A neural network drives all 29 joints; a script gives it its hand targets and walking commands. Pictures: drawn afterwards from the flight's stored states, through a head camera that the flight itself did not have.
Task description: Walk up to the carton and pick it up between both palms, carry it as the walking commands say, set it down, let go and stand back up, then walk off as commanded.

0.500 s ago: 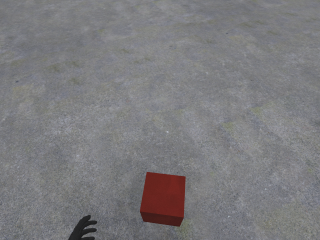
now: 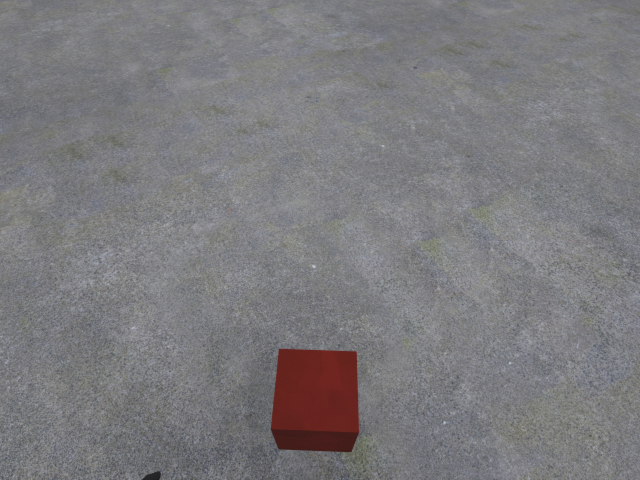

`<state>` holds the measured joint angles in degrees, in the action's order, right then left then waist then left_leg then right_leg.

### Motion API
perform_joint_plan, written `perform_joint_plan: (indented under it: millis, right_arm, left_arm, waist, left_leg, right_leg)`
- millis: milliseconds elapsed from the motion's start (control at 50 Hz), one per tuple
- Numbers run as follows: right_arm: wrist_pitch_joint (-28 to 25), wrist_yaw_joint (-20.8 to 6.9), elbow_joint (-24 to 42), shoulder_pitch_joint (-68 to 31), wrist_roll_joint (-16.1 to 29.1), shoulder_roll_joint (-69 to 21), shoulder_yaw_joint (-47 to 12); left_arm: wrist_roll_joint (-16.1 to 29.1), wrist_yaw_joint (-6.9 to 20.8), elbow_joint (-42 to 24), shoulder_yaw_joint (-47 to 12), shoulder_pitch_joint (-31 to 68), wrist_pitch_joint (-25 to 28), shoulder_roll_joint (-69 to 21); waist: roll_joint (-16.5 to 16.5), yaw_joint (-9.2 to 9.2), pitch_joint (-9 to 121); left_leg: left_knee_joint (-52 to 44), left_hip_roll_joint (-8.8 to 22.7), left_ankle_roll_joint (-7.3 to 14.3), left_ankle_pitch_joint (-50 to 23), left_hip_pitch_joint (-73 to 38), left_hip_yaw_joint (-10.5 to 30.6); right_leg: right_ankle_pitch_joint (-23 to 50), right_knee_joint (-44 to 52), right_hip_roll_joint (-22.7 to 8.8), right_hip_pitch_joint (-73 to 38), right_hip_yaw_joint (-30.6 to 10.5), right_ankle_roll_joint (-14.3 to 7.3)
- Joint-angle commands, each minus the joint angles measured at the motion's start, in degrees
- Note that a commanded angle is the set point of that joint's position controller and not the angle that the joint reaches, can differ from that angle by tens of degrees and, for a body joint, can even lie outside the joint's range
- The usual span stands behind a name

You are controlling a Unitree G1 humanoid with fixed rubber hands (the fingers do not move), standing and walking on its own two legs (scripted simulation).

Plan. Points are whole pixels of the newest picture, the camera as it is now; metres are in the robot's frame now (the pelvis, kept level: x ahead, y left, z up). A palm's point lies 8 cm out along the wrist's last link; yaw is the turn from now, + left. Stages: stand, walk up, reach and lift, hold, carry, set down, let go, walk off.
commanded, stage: walk up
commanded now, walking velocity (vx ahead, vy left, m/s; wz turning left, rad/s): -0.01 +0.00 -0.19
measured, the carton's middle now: (316, 402) +0.39 +0.02 -0.65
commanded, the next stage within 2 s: stand in 1.84 s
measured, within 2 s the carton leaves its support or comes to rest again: neither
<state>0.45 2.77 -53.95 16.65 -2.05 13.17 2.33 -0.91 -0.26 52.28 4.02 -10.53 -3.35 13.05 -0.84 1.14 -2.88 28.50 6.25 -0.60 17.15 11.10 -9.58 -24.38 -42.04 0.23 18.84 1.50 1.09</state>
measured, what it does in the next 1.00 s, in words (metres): steps on the spot: right foot, then left foot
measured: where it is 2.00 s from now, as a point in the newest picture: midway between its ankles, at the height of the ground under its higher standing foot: outside the picture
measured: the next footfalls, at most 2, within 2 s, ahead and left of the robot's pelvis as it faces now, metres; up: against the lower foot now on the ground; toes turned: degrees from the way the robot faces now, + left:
right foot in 0.06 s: +0.04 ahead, -0.13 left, +0.00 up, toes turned -3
left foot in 0.34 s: +0.02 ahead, +0.13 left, +0.00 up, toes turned -2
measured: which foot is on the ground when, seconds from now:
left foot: down 0.00-0.08, up 0.10-0.32, down 0.34-1.00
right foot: up 0.00-0.04, down 0.06-0.88, up 0.90-1.00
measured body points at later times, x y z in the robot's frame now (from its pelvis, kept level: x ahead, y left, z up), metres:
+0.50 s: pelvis +0.00 +0.00 +0.01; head +0.00 +0.00 +0.46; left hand +0.03 +0.23 -0.15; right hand +0.01 -0.24 -0.15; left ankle -0.02 +0.10 -0.74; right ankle +0.00 -0.13 -0.74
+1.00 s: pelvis -0.01 +0.07 +0.00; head +0.01 +0.10 +0.45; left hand -0.01 +0.32 -0.16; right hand +0.01 -0.18 -0.13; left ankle -0.01 +0.17 -0.74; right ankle -0.02 -0.10 -0.72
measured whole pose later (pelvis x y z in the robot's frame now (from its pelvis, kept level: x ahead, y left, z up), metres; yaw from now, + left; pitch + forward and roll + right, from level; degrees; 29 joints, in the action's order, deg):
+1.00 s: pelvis -0.01 +0.07 +0.00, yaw +0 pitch +0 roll -2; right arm -0.8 1.8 -60.0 15.7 -1.6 9.8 1.2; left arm -1.2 -2.1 63.3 2.8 -15.2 -2.3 13.0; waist 2.0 -0.2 -1.9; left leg 25.2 0.9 1.8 14.2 11.1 -2.6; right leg -22.8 -35.1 -2.4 15.6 -0.8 1.6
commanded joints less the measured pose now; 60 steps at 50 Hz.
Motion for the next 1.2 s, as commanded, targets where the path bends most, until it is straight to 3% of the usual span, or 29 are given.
perform_joint_plan:
  millis: [0,20,40,60,80,100,140,240,300,320,360,420,620,640,660,700,720,760,800,820,840,860,880,900,940,1000,1040,1120,1180]
  right_arm:
    - [0.4,-0.2,0.2,1.9,0.1,9.8,2.2]
    - [0.6,-0.4,0.2,1.6,0.5,9.2,2.1]
    - [0.5,-0.7,0.0,2.7,0.9,6.6,1.6]
    - [0.4,-1.1,0.6,4.0,1.4,2.4,0.5]
    - [1.5,-1.0,0.0,3.7,2.1,1.5,0.3]
    - [2.2,-1.3,-0.6,1.9,1.7,3.1,0.4]
    - [1.9,-1.8,-2.2,2.4,1.5,2.3,0.4]
    - [0.8,-1.2,-4.5,3.9,1.4,1.5,0.0]
    - [0.5,-0.8,-5.3,5.7,1.2,2.1,0.3]
    - [-0.1,-0.9,-5.4,5.9,1.1,2.1,0.3]
    - [-1.2,-1.2,-5.5,3.4,1.1,2.3,0.0]
    - [-1.5,-0.9,-6.0,1.6,1.3,3.1,-0.1]
    - [-1.4,-0.6,-9.6,3.8,1.7,1.6,-0.2]
    - [-0.7,-0.6,-9.4,3.7,1.6,3.6,1.0]
    - [0.1,-0.9,-8.2,2.5,1.5,4.1,1.5]
    - [1.1,-1.2,-6.3,1.8,1.2,1.6,1.2]
    - [1.5,-1.4,-5.0,0.8,0.8,1.4,1.2]
    - [1.7,-1.5,-3.5,2.2,0.6,1.3,1.3]
    - [1.2,-1.5,-3.7,4.1,0.6,0.0,0.5]
    - [0.1,-1.6,-4.9,5.0,0.7,-0.8,-0.5]
    - [-0.6,-1.3,-6.2,6.7,0.9,1.2,-0.1]
    - [-1.2,-1.0,-6.7,7.8,0.4,4.3,0.5]
    - [-1.6,-1.0,-5.1,5.7,0.6,8.3,1.2]
    - [-1.4,-1.2,-4.8,3.2,0.3,8.4,0.9]
    - [-1.7,-0.8,-4.1,-0.9,0.2,5.2,0.0]
    - [-2.2,-0.5,-4.7,0.3,0.7,2.9,-0.1]
    - [-2.2,-0.3,-5.0,1.3,0.9,2.9,0.1]
    - [-1.6,-0.2,-5.9,1.3,1.5,3.1,0.4]
    - [-1.8,-0.6,-6.6,3.3,2.3,0.4,-0.5]
  left_arm:
    - [0.4,-0.2,-1.7,0.2,-2.5,1.2,2.2]
    - [0.3,-0.3,-0.8,0.2,-4.7,1.8,2.3]
    - [-0.1,-0.5,-0.2,0.5,-6.3,2.5,3.8]
    - [-0.9,-0.6,0.0,0.7,-6.9,3.3,6.9]
    - [-0.9,-0.9,0.5,0.0,-6.3,3.2,9.4]
    - [-1.0,-1.0,0.8,-0.4,-4.5,3.4,7.2]
    - [-0.5,-1.7,0.6,-1.3,-0.2,3.6,4.6]
    - [-0.3,-2.0,3.4,-1.7,-2.0,4.1,5.5]
    - [-0.4,-2.0,4.4,-1.2,-2.6,4.0,6.4]
    - [-0.4,-1.9,4.9,-1.7,-2.5,3.9,4.6]
    - [0.1,-1.7,6.1,-2.5,-2.7,3.5,1.0]
    - [-0.3,-1.5,7.6,-2.6,-4.1,3.6,1.0]
    - [-0.4,-2.0,10.4,-2.8,-6.2,4.6,1.9]
    - [-0.5,-2.6,10.2,-1.7,-7.5,4.3,4.7]
    - [-0.6,-3.4,10.8,-0.7,-11.1,3.9,7.5]
    - [-0.8,-4.4,10.8,0.2,-13.2,3.3,9.3]
    - [-0.9,-4.6,10.0,0.3,-12.6,3.2,8.7]
    - [-0.8,-4.5,7.6,0.6,-5.7,3.0,7.9]
    - [-0.9,-3.1,7.3,0.5,-1.7,2.9,6.5]
    - [-0.5,-2.3,9.5,-0.3,-3.4,2.4,4.9]
    - [-0.6,-1.9,10.5,-0.8,-6.5,2.1,2.9]
    - [-1.0,-1.7,10.8,-1.5,-9.1,2.2,-0.6]
    - [-0.7,-2.1,9.1,-1.7,-9.2,2.0,-1.9]
    - [-0.3,-2.3,9.0,-1.0,-7.3,1.1,1.1]
    - [-0.3,-1.8,9.7,-1.1,-7.3,0.9,1.5]
    - [0.2,-1.6,11.1,-1.5,-9.2,1.5,0.8]
    - [0.3,-1.9,10.9,-1.7,-8.2,1.6,0.5]
    - [0.6,-2.2,11.2,-2.2,-8.9,2.2,-0.4]
    - [0.2,-2.2,11.0,-2.5,-7.8,3.5,2.5]
  waist:
    - [-9.3,-0.78,3.0]
    - [-8.1,-1.84,3.4]
    - [-3.6,-2.35,4.0]
    - [8.3,-1.75,4.0]
    - [18.1,-2.54,1.9]
    - [13.4,-2.05,-0.2]
    - [9.6,-0.23,-1.3]
    - [7.9,-0.83,2.5]
    - [6.2,-0.85,2.4]
    - [5.5,-0.59,2.5]
    - [-1.4,-0.97,0.9]
    - [-5.0,-2.1,0.1]
    - [-0.4,-2.12,-0.1]
    - [-1.2,-3.01,0.2]
    - [1.5,-4.42,0.7]
    - [11.7,-5.61,0.9]
    - [12.4,-5.72,0.8]
    - [10.4,-2.07,0.3]
    - [13.3,0.69,0.4]
    - [15.5,2.06,1.1]
    - [9.2,1.32,0.6]
    - [-0.7,0.03,1.5]
    - [-11.8,-0.61,-0.3]
    - [-11.5,-0.53,-2.3]
    - [-8.4,-1.94,-2.6]
    - [-8.1,-2.28,1.4]
    - [-8.0,-1.73,2.0]
    - [-6.8,-2.16,1.9]
    - [0.0,-0.43,1.6]
  left_leg:
    - [-6.2,10.7,7.0,-24.6,-3.0,7.6]
    - [-4.5,9.6,5.2,-20.0,-0.6,7.1]
    - [-2.0,7.1,2.8,-12.3,2.4,6.0]
    - [5.7,1.6,0.2,-0.8,6.6,2.6]
    - [7.3,-2.3,-0.3,13.3,6.6,2.9]
    - [10.3,-1.5,0.2,14.4,6.2,6.9]
    - [9.3,-2.8,1.0,9.2,5.0,8.2]
    - [2.0,-3.3,0.0,1.3,1.6,6.9]
    - [-5.9,-2.1,0.1,-7.2,-2.4,7.1]
    - [-7.4,0.2,0.8,-10.4,-5.2,8.6]
    - [-11.3,3.0,2.6,-12.4,-2.8,13.1]
    - [-14.3,3.8,3.7,-10.8,-0.5,15.2]
    - [-11.0,-0.1,2.5,-11.8,-1.5,10.9]
    - [-7.7,-1.7,1.8,-10.5,1.2,8.6]
    - [-2.0,-3.3,0.5,-7.4,6.7,6.8]
    - [12.6,-5.4,-1.1,8.1,12.6,5.0]
    - [21.9,-4.4,-1.2,12.9,13.7,8.0]
    - [22.5,-1.8,-0.5,11.3,10.9,12.5]
    - [7.9,-4.3,-0.2,5.9,2.4,8.6]
    - [-2.1,-6.0,-0.6,-3.1,-3.8,5.6]
    - [-9.8,-5.1,-0.8,-8.3,-6.5,5.6]
    - [-12.7,1.3,-0.4,-10.2,-8.2,13.4]
    - [-17.0,11.4,2.6,-13.1,-0.9,25.5]
    - [-17.8,12.5,5.7,-10.3,4.2,27.1]
    - [-16.9,8.9,6.0,-10.9,3.3,22.5]
    - [-12.8,7.3,6.8,-27.8,-3.2,17.9]
    - [-12.0,7.7,7.5,-31.5,-4.9,17.7]
    - [-10.7,5.9,5.9,-27.3,-4.5,17.5]
    - [-11.1,0.7,3.3,-17.6,0.5,15.5]
  right_leg:
    - [6.8,11.9,1.1,-4.0,3.2,-0.3]
    - [12.1,18.2,0.6,-9.0,3.7,-0.4]
    - [15.6,22.5,-3.0,-14.3,0.8,-0.6]
    - [21.9,26.9,-13.6,-15.9,-11.2,-1.6]
    - [26.4,30.0,-19.9,-9.9,-19.2,-8.3]
    - [24.7,30.9,-19.3,-8.4,-18.9,-9.9]
    - [23.2,30.0,-15.0,-7.7,-11.7,-8.9]
    - [30.6,26.2,-14.6,-9.3,-7.7,-8.3]
    - [22.9,25.3,-14.6,-7.2,-9.6,-6.6]
    - [19.1,24.7,-12.2,-4.9,-7.7,-5.3]
    - [13.7,23.3,-5.4,-6.6,-1.0,-2.1]
    - [14.0,21.7,-4.7,-9.3,0.3,-1.3]
    - [22.1,23.8,-8.4,-10.3,-3.3,-2.0]
    - [23.5,23.3,-11.1,-11.3,-6.0,-3.2]
    - [24.2,24.1,-15.5,-14.1,-11.5,-5.4]
    - [27.7,26.6,-24.5,-13.2,-19.5,-11.7]
    - [28.5,28.2,-26.9,-9.6,-21.3,-14.2]
    - [21.5,28.2,-23.7,-3.2,-15.3,-10.9]
    - [19.1,26.5,-15.5,-0.3,-7.7,-6.2]
    - [19.2,24.4,-9.4,-1.2,-1.6,-3.9]
    - [18.2,20.0,-6.4,-1.8,1.4,-2.8]
    - [10.8,14.9,-4.8,0.4,1.7,-1.1]
    - [0.3,12.1,-1.8,1.7,1.8,0.8]
    - [-3.1,7.3,-2.5,-0.4,-1.4,0.8]
    - [-0.7,4.6,-2.7,-0.5,-3.4,0.2]
    - [0.9,3.8,-2.2,-1.7,-3.0,-0.4]
    - [1.3,6.3,-1.8,-2.5,-2.5,-0.1]
    - [12.0,21.4,-1.7,-8.8,-0.5,-0.2]
    - [25.6,23.9,-7.4,-14.9,-5.6,-2.3]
